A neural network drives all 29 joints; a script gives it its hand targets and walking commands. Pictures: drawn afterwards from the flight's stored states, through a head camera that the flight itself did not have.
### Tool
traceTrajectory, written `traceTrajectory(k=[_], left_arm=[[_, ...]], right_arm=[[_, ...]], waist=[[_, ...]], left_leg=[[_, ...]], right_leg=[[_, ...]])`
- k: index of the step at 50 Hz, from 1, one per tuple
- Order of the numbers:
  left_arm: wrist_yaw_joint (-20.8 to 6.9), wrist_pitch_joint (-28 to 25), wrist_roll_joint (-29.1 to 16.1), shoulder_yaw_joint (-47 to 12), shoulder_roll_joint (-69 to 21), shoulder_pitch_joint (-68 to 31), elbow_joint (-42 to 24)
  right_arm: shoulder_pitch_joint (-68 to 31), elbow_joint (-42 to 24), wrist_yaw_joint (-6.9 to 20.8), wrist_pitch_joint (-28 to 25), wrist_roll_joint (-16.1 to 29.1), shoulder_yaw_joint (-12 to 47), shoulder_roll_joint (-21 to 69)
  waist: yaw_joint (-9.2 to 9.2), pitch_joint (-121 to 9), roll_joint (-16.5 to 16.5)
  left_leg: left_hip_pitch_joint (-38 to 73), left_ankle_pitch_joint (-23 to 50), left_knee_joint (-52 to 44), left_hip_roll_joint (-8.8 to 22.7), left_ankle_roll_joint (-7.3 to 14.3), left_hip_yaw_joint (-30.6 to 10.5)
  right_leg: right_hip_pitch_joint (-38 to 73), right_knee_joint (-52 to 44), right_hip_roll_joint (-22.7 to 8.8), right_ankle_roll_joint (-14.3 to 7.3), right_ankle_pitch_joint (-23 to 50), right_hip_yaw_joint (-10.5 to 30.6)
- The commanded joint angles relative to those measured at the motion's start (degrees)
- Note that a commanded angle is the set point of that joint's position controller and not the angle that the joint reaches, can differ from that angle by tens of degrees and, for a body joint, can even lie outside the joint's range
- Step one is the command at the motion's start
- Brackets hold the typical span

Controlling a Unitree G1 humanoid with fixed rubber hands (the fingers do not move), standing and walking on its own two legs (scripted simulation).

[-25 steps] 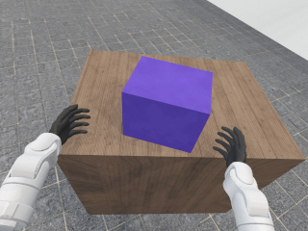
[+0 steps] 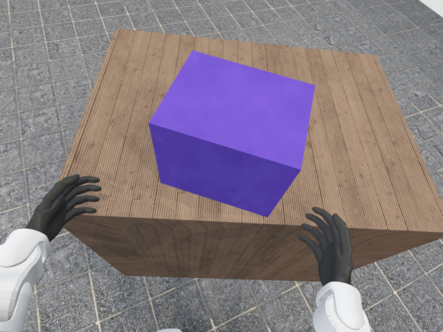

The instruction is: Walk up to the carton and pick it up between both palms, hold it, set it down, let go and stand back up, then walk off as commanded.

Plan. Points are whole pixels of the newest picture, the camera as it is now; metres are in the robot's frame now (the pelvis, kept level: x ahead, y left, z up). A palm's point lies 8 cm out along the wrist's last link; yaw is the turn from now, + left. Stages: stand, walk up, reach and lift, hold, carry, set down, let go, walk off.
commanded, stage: set down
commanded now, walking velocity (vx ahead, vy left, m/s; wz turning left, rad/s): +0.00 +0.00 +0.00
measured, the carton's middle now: (231, 137) +0.46 +0.02 +0.04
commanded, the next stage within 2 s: none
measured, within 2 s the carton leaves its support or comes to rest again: neither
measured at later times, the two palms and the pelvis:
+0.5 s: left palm (14, 254) +0.20 +0.30 +0.07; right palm (339, 321) +0.16 -0.14 +0.04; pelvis -0.01 +0.02 +0.00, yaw +0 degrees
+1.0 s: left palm (7, 323) +0.13 +0.29 +0.03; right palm out of the picture +0.13 -0.15 +0.05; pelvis -0.06 +0.02 -0.01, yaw +1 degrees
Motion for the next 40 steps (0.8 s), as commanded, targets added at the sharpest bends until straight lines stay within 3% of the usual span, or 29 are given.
traceTrajectory(k=[1,3,9,11,14,15,16,19,23,27,30,32,34,38,40], left_arm=[[0.5,-7.9,-0.4,8.0,15.0,-0.1,-20.2],[0.9,-10.4,-1.2,7.1,15.5,1.4,-23.0],[3.0,-13.5,-5.6,0.4,18.5,-11.2,-23.2],[3.4,-12.3,-6.5,-0.6,19.4,-12.2,-22.6],[3.3,-9.1,-6.0,1.4,20.6,-7.0,-20.3],[3.3,-7.6,-4.3,4.2,20.3,2.7,-22.0],[2.7,-6.1,-3.4,5.5,19.4,4.8,-20.8],[2.1,-2.1,-1.2,6.3,14.8,8.8,-16.0],[1.9,-2.2,-1.9,4.5,8.6,17.1,-19.6],[1.8,-6.1,-3.9,2.4,6.9,21.7,-18.4],[3.0,-9.1,-5.1,0.4,8.6,19.5,-19.0],[4.2,-11.6,-5.2,-1.1,9.0,15.8,-22.5],[4.4,-13.6,-5.4,-1.9,10.1,13.9,-24.1],[3.7,-15.0,-6.5,-2.7,12.8,9.0,-22.0],[3.4,-14.0,-5.5,-2.8,12.8,8.5,-20.4]], right_arm=[[4.7,-14.0,-0.8,-8.1,-2.2,0.0,-1.1],[6.8,-14.3,-0.9,-9.8,-3.9,-1.2,-0.5],[-3.5,-10.7,-0.3,-7.5,-6.3,-6.1,-0.2],[-4.2,-9.4,-0.2,-5.2,-4.4,-5.4,0.2],[-1.1,-8.1,-0.3,-1.1,-1.1,-4.7,0.6],[6.5,-9.1,-0.3,-0.6,0.5,-2.6,1.1],[7.3,-8.2,-0.4,0.1,0.8,-2.6,0.9],[6.6,-5.8,0.9,2.6,-0.1,-4.2,-1.3],[11.0,-16.7,2.0,0.7,-2.2,-3.3,-1.3],[16.6,-23.4,3.8,-0.1,-5.0,-1.5,0.1],[16.3,-24.1,5.6,2.1,-6.7,-2.7,0.3],[13.8,-24.3,7.2,4.2,-6.2,-4.3,-1.0],[13.4,-25.5,7.3,5.9,-6.2,-4.8,-0.6],[11.1,-21.0,6.0,10.3,-6.4,-6.7,0.6],[10.1,-17.6,4.9,12.8,-5.6,-8.2,-0.3]], waist=[[2.50,-30.8,7.7],[1.03,-31.8,8.4],[-5.63,-34.6,12.4],[-5.96,-35.4,13.1],[-4.06,-33.6,13.5],[-1.19,-31.5,12.8],[-0.25,-30.1,12.4],[1.74,-22.5,13.7],[2.71,-15.0,11.3],[2.58,-7.5,6.2],[1.15,-1.4,5.6],[0.10,-0.9,9.5],[-1.48,-1.7,11.9],[-4.11,-3.4,14.5],[-4.44,-3.2,17.5]], left_leg=[[24.5,38.3,2.1,1.8,-5.6,-5.8],[23.1,35.5,1.9,2.1,-5.1,-6.3],[15.8,19.4,1.3,4.0,-2.8,-8.4],[16.1,17.1,0.6,4.6,-2.3,-8.9],[20.5,19.1,-0.2,5.0,-2.8,-8.9],[24.4,24.2,-0.7,5.0,-3.6,-8.5],[26.3,27.7,-0.6,4.7,-4.2,-8.1],[28.4,32.1,-1.9,5.1,-5.8,-8.0],[26.0,31.8,-3.9,5.4,-6.8,-7.6],[20.2,20.4,-6.9,6.0,-5.5,-8.4],[12.7,3.5,-11.2,7.5,-3.8,-10.5],[3.4,-8.5,-14.4,10.5,-0.8,-12.8],[-6.4,-15.1,-16.9,12.6,2.1,-13.8],[-15.0,-20.6,-17.7,14.5,5.1,-13.5],[-18.0,-21.6,-18.2,15.3,5.5,-14.2]], right_leg=[[-0.5,0.8,-6.1,1.8,45.1,-0.1],[-1.3,0.8,-6.7,1.9,44.2,0.2],[-7.4,2.0,-7.4,0.0,24.5,0.0],[-5.9,2.3,-7.5,-0.4,20.6,-0.2],[-3.4,1.1,-7.6,-0.5,19.1,-0.6],[-0.6,-0.2,-7.4,-0.6,22.4,-0.9],[-0.5,-1.0,-6.9,-0.4,24.0,-1.0],[-1.0,-3.8,-4.6,-1.6,19.8,-2.1],[-1.0,-6.4,-3.6,-2.2,16.4,-1.6],[-0.9,-6.7,-3.7,-2.4,10.1,-0.6],[-1.1,-5.8,-4.3,-2.9,-0.1,-0.1],[6.5,-1.2,-2.2,-2.4,-0.5,-1.1],[16.6,3.9,-1.0,-0.8,3.9,-0.9],[25.7,8.1,-1.0,0.8,7.2,0.0],[29.4,9.7,-0.5,1.2,8.9,0.1]])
